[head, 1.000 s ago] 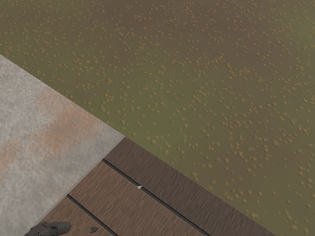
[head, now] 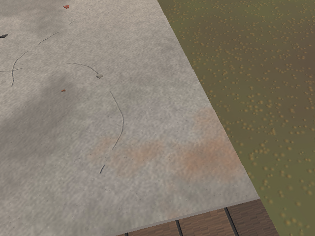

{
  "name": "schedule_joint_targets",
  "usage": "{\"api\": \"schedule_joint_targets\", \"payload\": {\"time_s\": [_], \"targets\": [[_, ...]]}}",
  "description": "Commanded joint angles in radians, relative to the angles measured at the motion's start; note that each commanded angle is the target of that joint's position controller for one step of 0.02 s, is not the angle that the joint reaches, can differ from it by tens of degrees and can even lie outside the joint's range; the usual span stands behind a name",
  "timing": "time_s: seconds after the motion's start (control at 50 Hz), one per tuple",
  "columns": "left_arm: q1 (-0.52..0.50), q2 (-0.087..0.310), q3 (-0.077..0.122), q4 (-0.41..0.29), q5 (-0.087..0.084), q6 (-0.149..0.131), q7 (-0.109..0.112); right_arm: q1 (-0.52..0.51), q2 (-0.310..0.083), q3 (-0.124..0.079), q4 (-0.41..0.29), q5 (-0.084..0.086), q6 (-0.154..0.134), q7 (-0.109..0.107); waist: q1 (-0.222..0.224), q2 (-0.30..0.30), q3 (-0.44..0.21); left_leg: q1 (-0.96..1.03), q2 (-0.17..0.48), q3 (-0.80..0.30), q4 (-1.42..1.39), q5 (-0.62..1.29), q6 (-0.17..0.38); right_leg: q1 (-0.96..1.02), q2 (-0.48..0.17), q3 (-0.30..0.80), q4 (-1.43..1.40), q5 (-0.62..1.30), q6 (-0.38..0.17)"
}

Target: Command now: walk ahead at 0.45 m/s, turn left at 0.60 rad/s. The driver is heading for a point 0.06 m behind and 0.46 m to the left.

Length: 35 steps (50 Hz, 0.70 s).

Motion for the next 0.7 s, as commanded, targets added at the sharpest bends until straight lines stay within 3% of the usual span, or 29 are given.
{"api": "schedule_joint_targets", "payload": {"time_s": [0.02, 0.08, 0.12, 0.16, 0.2, 0.22, 0.24, 0.26, 0.28, 0.3, 0.32, 0.34, 0.36, 0.38, 0.4, 0.44, 0.5, 0.56, 0.62, 0.7], "targets": [[-0.016, 0.135, 0.027, -0.047, 0.006, -0.015, 0.010, -0.103, -0.045, -0.009, -0.105, -0.002, -0.022, 0.011, 0.021, -0.165, 0.089, -0.263, 0.068, -0.015, 0.009, 0.119, -0.029, 0.113, -0.255, 0.175, -0.217, 0.172, -0.145], [-0.010, 0.159, 0.029, -0.029, 0.002, -0.009, 0.013, -0.160, -0.021, 0.003, -0.122, -0.004, -0.024, 0.021, 0.033, -0.149, 0.096, -0.219, 0.074, 0.027, -0.154, 0.227, -0.039, 0.107, -0.243, 0.060, -0.220, 0.296, -0.137], [0.005, 0.176, 0.030, -0.017, -0.004, -0.004, 0.015, -0.225, -0.002, 0.013, -0.135, -0.004, -0.028, 0.035, 0.055, -0.146, 0.115, -0.156, 0.070, 0.072, -0.292, 0.296, -0.030, 0.095, -0.238, -0.002, -0.226, 0.311, -0.126], [0.008, 0.197, 0.032, -0.005, -0.015, 0.008, 0.019, -0.267, 0.004, 0.015, -0.148, -0.006, -0.031, 0.052, 0.056, -0.138, 0.139, -0.081, 0.049, 0.125, -0.409, 0.302, -0.012, 0.097, -0.242, -0.054, -0.197, 0.457, -0.110], [0.011, 0.230, 0.040, 0.001, -0.028, 0.020, 0.024, -0.249, -0.027, -0.001, -0.152, -0.009, -0.031, 0.066, 0.027, -0.164, 0.098, 0.022, 0.005, 0.164, -0.471, 0.263, 0.020, 0.148, -0.253, -0.092, -0.103, 0.740, -0.085], [0.008, 0.247, 0.045, -0.002, -0.034, 0.025, 0.030, -0.202, -0.054, -0.015, -0.142, -0.014, -0.029, 0.068, -0.005, -0.183, 0.054, 0.101, -0.034, 0.186, -0.488, 0.230, 0.042, 0.171, -0.254, -0.107, -0.019, 0.899, -0.071], [0.001, 0.256, 0.048, -0.007, -0.040, 0.031, 0.034, -0.092, -0.093, -0.037, -0.113, -0.014, -0.026, 0.067, -0.067, -0.183, -0.007, 0.235, -0.071, 0.193, -0.528, 0.233, 0.072, 0.164, -0.248, -0.118, 0.121, 0.981, -0.056], [-0.009, 0.239, 0.042, -0.018, -0.043, 0.030, 0.036, 0.052, -0.142, -0.066, -0.077, -0.012, -0.020, 0.055, -0.150, -0.155, -0.081, 0.456, -0.092, 0.174, -0.599, 0.336, 0.111, 0.076, -0.218, -0.138, 0.315, 0.919, -0.023], [0.028, 0.172, 0.020, -0.043, -0.012, 0.022, 0.028, 0.138, -0.203, -0.083, -0.062, -0.009, -0.006, 0.028, -0.168, -0.008, -0.162, 0.735, 0.037, -0.003, -0.588, 0.600, 0.168, -0.165, -0.155, -0.133, 0.625, 0.400, 0.030], [0.166, 0.057, -0.023, -0.083, 0.034, 0.005, 0.008, 0.055, -0.306, -0.075, -0.110, -0.040, -0.012, 0.016, -0.018, 0.243, -0.334, 1.010, 0.355, -0.519, -0.547, 0.989, 0.394, -0.490, 0.014, -0.017, 1.018, -0.464, 0.084], [0.110, 0.183, -0.006, -0.072, 0.006, -0.006, -0.001, 0.082, -0.252, -0.067, -0.138, -0.038, -0.012, 0.022, -0.121, 0.099, -0.528, 1.016, 0.388, -0.611, -0.633, 0.869, 0.457, -0.494, 0.002, 0.166, 1.124, -0.425, 0.083], [-0.009, 0.208, 0.001, -0.108, -0.029, -0.003, 0.001, 0.029, -0.207, -0.055, -0.123, -0.034, -0.016, 0.028, -0.119, 0.043, -0.387, 0.895, 0.321, -0.489, -0.685, 0.690, 0.401, -0.563, -0.033, 0.155, 1.086, -0.305, 0.068], [-0.039, 0.193, -0.003, -0.112, -0.020, 0.005, 0.015, -0.031, -0.167, -0.046, -0.115, -0.011, -0.016, 0.026, -0.080, -0.039, -0.233, 0.719, 0.250, -0.383, -0.712, 0.572, 0.330, -0.572, -0.073, 0.138, 0.987, -0.221, 0.064], [-0.045, 0.190, -0.001, -0.104, -0.008, 0.020, 0.029, -0.081, -0.139, -0.036, -0.120, -0.004, -0.012, 0.021, -0.046, -0.048, -0.142, 0.561, 0.209, -0.320, -0.740, 0.543, 0.293, -0.533, -0.096, 0.132, 0.920, -0.178, 0.068], [-0.028, 0.200, 0.003, -0.102, -0.005, 0.038, 0.032, -0.116, -0.135, -0.032, -0.127, -0.017, -0.007, 0.017, -0.010, -0.020, -0.098, 0.427, 0.182, -0.276, -0.769, 0.551, 0.281, -0.458, -0.103, 0.131, 0.880, -0.152, 0.069], [0.004, 0.176, -0.001, -0.095, 0.007, 0.055, 0.035, -0.150, -0.146, -0.036, -0.121, -0.037, -0.008, 0.012, 0.025, 0.003, -0.087, 0.284, 0.152, -0.225, -0.786, 0.626, 0.280, -0.366, -0.085, 0.105, 0.810, -0.123, 0.081], [-0.029, 0.143, -0.011, -0.109, 0.017, 0.063, 0.044, -0.139, -0.156, -0.041, -0.098, -0.031, -0.004, -0.005, 0.018, 0.010, -0.116, 0.271, 0.129, -0.208, -0.764, 0.672, 0.272, -0.368, -0.057, 0.107, 0.682, -0.069, 0.104], [-0.097, 0.135, -0.015, -0.134, 0.011, 0.076, 0.042, -0.149, -0.157, -0.041, -0.095, -0.018, 0.021, -0.022, 0.000, 0.033, -0.122, 0.272, 0.099, -0.243, -0.762, 0.422, 0.235, -0.366, -0.037, 0.126, 0.563, 0.010, 0.111], [-0.159, 0.134, -0.014, -0.160, 0.003, 0.077, 0.036, -0.146, -0.156, -0.041, -0.094, -0.020, 0.038, -0.028, -0.023, 0.069, -0.089, 0.268, 0.084, -0.305, -0.760, 0.217, 0.213, -0.343, -0.013, 0.143, 0.441, 0.027, 0.103], [-0.160, 0.141, -0.004, -0.173, -0.002, 0.056, 0.023, -0.131, -0.146, -0.038, -0.090, -0.014, 0.049, -0.023, -0.027, 0.107, -0.089, 0.343, 0.084, -0.393, -0.678, 0.313, 0.193, -0.248, 0.016, 0.143, 0.235, -0.011, 0.074]]}}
